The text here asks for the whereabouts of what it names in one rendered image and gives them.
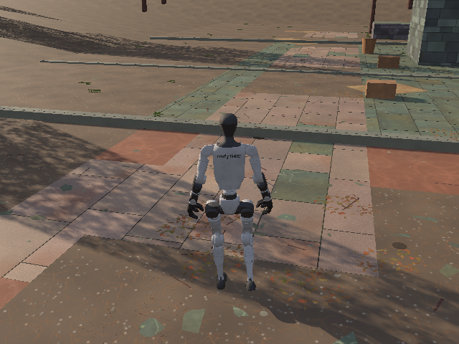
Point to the robot right forearm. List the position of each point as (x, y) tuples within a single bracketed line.
[(264, 190)]

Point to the robot left upper arm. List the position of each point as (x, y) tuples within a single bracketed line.
[(206, 151)]

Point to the left robot shin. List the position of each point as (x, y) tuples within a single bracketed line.
[(218, 253)]

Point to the robot right upper arm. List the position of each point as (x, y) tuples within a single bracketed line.
[(251, 151)]

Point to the robot right hand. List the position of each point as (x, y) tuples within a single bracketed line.
[(263, 204)]

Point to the robot left forearm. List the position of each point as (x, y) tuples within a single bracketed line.
[(195, 191)]

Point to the robot left hand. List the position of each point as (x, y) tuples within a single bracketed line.
[(191, 208)]

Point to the robot left thigh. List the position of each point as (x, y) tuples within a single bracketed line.
[(214, 218)]

